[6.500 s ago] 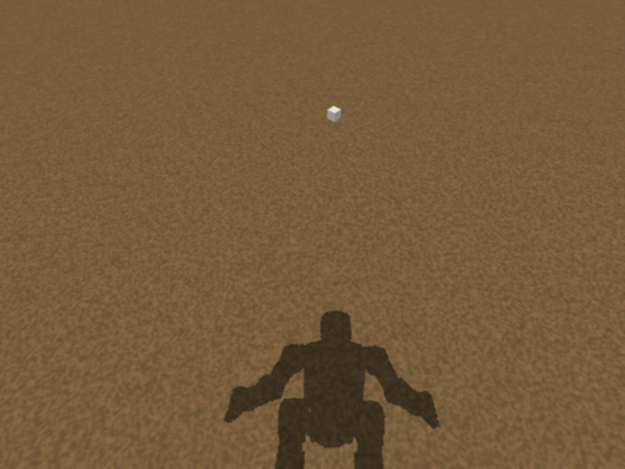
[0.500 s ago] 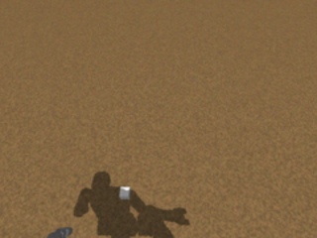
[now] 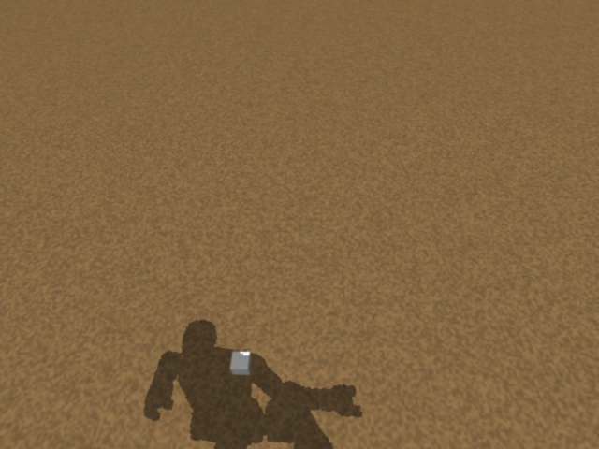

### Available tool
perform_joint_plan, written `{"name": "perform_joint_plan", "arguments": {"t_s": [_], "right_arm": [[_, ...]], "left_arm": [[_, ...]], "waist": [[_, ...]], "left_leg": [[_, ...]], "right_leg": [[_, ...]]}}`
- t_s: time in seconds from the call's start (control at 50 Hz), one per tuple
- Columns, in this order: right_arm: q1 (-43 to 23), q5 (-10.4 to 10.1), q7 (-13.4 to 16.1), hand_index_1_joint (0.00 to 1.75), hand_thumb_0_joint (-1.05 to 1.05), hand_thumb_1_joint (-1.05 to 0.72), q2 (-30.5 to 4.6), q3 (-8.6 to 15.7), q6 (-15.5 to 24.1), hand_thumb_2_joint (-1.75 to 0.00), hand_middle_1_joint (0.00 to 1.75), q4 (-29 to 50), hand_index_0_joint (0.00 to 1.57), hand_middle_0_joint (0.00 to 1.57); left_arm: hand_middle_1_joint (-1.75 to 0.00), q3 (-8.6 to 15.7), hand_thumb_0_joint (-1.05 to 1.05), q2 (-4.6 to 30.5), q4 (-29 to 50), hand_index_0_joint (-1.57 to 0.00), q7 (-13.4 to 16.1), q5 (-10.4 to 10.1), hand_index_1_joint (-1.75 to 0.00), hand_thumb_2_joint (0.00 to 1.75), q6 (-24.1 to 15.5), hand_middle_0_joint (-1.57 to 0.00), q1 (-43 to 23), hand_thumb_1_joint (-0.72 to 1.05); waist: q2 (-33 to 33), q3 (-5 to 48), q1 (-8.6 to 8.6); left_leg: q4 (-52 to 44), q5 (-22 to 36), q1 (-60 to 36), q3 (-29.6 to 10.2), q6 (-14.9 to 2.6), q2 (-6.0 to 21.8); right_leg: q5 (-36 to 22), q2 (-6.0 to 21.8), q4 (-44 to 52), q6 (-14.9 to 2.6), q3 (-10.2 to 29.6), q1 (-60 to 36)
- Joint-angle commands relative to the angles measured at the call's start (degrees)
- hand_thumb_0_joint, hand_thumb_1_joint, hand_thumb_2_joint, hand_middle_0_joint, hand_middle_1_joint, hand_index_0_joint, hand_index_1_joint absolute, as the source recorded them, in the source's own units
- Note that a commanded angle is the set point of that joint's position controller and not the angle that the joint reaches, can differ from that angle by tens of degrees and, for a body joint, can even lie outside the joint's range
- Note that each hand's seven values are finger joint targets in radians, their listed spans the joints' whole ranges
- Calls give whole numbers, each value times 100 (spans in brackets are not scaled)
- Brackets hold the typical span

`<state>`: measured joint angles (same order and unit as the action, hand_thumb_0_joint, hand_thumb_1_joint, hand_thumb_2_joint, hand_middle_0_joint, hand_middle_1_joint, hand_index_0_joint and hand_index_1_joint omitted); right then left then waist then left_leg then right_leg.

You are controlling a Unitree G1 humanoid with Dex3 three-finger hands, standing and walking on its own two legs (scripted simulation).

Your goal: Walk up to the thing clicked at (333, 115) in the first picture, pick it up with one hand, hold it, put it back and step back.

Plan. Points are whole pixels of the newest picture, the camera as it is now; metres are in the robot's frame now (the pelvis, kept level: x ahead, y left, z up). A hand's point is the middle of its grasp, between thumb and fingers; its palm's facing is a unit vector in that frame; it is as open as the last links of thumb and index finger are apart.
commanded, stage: walk up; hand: left
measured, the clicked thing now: (241, 363) +0.46 +0.24 -0.75
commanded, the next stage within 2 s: stand in 0.36 s
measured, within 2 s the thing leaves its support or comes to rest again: neither
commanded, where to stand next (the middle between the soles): +0.05 -0.03 m, yaw +3 degrees
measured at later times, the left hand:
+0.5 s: hand out of the picture +0.09 +0.25 -0.15, palm faces -0.02 -0.94 -0.33, open 7.4 cm
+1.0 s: hand out of the picture +0.08 +0.26 -0.15, palm faces -0.01 -0.94 -0.34, open 7.4 cm
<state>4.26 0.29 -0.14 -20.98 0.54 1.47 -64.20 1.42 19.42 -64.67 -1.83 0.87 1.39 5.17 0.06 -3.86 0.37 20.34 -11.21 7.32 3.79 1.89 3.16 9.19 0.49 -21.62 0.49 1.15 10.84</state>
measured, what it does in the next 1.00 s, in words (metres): stands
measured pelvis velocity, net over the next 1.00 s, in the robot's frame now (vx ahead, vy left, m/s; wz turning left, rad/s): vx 0.01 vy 0.01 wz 0.02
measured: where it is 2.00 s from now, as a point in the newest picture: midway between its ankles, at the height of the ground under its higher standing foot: outside the picture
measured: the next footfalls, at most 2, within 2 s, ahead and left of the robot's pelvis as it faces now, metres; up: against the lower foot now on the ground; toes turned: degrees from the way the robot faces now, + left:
none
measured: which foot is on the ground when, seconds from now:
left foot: down 0.00-1.00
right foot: down 0.00-1.00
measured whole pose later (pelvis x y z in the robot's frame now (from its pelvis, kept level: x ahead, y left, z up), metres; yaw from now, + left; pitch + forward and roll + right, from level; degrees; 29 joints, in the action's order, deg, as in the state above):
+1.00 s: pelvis +0.01 +0.01 +0.00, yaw +1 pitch -2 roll +0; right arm 5.1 0.6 -1.0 -20.5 0.2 0.7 -65.6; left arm -0.2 19.9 -65.7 -0.6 0.7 -0.6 5.6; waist -0.4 -2.8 0.1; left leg 17.5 -10.5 5.2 2.9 1.4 2.2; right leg 8.7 1.5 -18.6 1.2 0.2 8.1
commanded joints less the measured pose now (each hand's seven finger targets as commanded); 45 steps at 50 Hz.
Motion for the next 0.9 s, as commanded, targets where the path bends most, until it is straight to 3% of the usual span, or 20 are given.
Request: {"name": "perform_joint_plan", "arguments": {"t_s": [0.0,0.26,0.32,0.34,0.44,0.68,0.88], "right_arm": [[-151,21,106,30,0,-90,-1235,243,113,-90,30,329,20,20],[-68,26,124,30,0,-90,-1284,257,121,-90,30,334,20,20],[-60,25,128,30,0,-90,-1259,257,125,-90,30,345,20,20],[-208,54,85,30,0,-90,-1138,189,76,-90,30,281,20,20],[-77,45,33,30,0,-90,-1115,168,32,-90,30,228,20,20],[-106,52,8,30,0,-90,-1161,187,39,-90,30,184,20,20],[-97,44,17,30,0,-90,-1117,184,25,-90,30,162,20,20]], "left_arm": [[-30,262,0,1272,439,-20,95,-8,-30,90,-142,-20,-294,90],[-30,278,0,1247,505,-20,87,-10,-30,90,-109,-20,-274,90],[-30,274,0,1229,510,-20,92,-24,-30,90,-103,-20,-220,90],[-30,186,0,1192,458,-20,117,-64,-30,90,-193,-20,-301,90],[-30,174,0,1339,357,-20,160,-33,-30,90,-279,-20,-346,90],[-30,103,0,1276,301,-20,207,-50,-30,90,-339,-20,-270,90],[-30,84,0,1302,247,-20,213,-52,-30,90,-325,-20,-220,90]], "waist": [[94,660,-65],[18,645,-44],[46,601,-34],[-207,657,-9],[157,530,-71],[77,731,-63],[82,574,-54]], "left_leg": [[-361,263,-99,-470,-282,520],[-416,313,15,-521,-300,566],[-442,347,-52,-496,-288,563],[-443,296,38,-512,-235,516],[-509,122,-110,-585,-231,536],[-526,684,-336,-594,-233,579],[-594,544,-274,-599,-209,533]], "right_leg": [[-500,588,401,-180,554,-208],[-686,559,270,-199,505,-365],[-633,540,304,-205,496,-277],[-586,686,479,-194,548,-453],[-281,700,595,-159,557,-289],[-953,717,518,-129,425,-447],[-706,702,588,-110,400,-386]]}}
